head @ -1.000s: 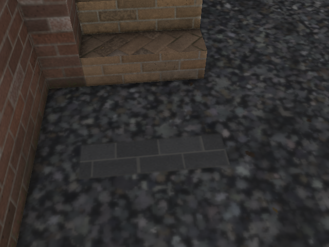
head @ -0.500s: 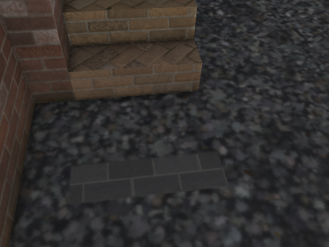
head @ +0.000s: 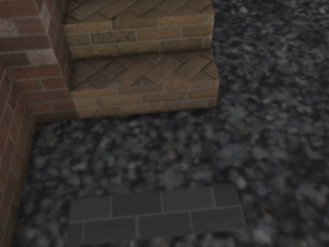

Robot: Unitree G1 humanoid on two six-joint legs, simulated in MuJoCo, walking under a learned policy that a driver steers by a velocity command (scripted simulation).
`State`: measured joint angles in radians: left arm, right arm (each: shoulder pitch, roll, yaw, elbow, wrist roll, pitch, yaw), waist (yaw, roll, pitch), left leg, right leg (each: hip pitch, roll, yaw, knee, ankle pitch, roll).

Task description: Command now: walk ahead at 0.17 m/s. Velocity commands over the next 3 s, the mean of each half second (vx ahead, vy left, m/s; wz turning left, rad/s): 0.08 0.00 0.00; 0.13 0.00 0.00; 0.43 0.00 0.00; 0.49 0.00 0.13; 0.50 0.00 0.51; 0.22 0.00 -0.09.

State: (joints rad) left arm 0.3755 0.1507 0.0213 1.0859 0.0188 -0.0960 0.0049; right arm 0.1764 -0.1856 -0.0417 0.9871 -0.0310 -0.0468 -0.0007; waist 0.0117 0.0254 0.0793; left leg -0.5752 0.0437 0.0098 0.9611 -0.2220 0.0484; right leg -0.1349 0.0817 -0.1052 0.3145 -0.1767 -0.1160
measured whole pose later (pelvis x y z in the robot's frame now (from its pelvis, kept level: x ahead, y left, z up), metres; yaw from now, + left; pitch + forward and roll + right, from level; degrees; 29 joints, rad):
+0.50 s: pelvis +0.09 +0.02 -0.01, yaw -1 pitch -2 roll +0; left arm 0.34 0.12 -0.01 1.15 0.01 -0.02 0.05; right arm 0.26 -0.13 -0.01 1.12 0.00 -0.02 -0.04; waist 0.00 -0.01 0.04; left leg -0.25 -0.04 0.09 0.45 -0.17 0.07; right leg -0.03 0.03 -0.06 0.41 -0.35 -0.05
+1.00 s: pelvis +0.15 +0.04 -0.01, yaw -1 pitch -1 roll +0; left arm 0.54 0.16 0.02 1.19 0.03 -0.06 0.04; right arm 0.27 -0.15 -0.04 1.07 -0.02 -0.04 0.01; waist 0.04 -0.04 0.02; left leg -0.40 0.02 0.08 0.76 -0.38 0.08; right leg 0.08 0.02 -0.05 0.34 -0.41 -0.04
